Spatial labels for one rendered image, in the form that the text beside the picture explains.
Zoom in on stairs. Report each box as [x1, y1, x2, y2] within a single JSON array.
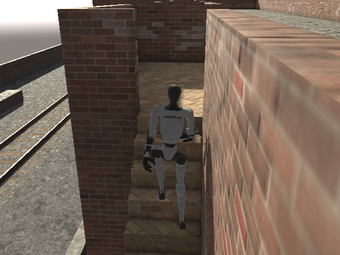
[[124, 116, 202, 255]]

